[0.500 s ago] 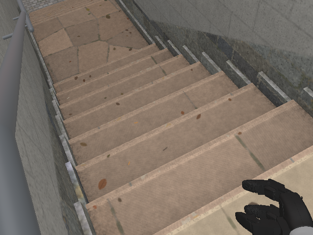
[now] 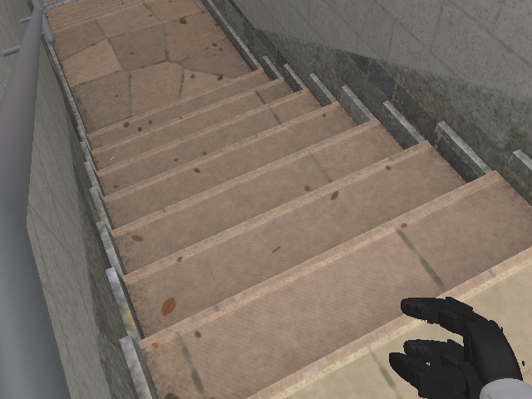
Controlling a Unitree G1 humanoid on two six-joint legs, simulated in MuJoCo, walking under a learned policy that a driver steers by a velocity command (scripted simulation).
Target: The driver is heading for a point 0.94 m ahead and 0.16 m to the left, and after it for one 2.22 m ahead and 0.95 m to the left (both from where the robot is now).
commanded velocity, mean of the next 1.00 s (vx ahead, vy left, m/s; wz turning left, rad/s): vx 0.11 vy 0.19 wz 0.00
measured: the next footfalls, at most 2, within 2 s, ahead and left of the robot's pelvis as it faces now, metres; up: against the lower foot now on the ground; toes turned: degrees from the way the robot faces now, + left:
left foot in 0.80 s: +0.04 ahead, +0.13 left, +0.11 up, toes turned +0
right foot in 1.24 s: +0.11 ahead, -0.20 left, +0.00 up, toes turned +4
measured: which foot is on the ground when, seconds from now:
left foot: up 0.00-0.78, down 0.80-1.00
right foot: down 0.00-0.98, up 1.00-1.00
